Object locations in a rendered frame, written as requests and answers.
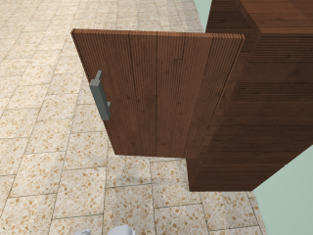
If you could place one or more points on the handle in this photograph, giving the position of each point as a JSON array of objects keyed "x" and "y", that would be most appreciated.
[{"x": 99, "y": 96}]

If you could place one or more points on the cupboard door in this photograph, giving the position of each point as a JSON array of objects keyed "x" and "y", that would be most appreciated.
[{"x": 164, "y": 86}]

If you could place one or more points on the left robot thigh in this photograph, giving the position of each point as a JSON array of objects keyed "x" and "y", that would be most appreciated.
[{"x": 122, "y": 230}]

